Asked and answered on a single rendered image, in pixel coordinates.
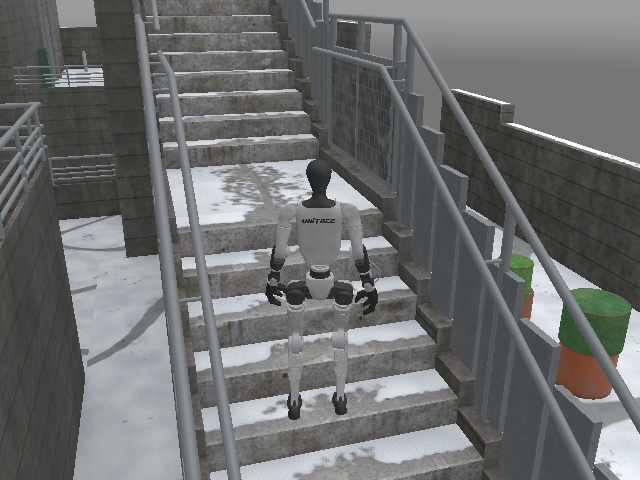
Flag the stairs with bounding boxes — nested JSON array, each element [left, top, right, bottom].
[[177, 213, 484, 480], [144, 0, 319, 169]]

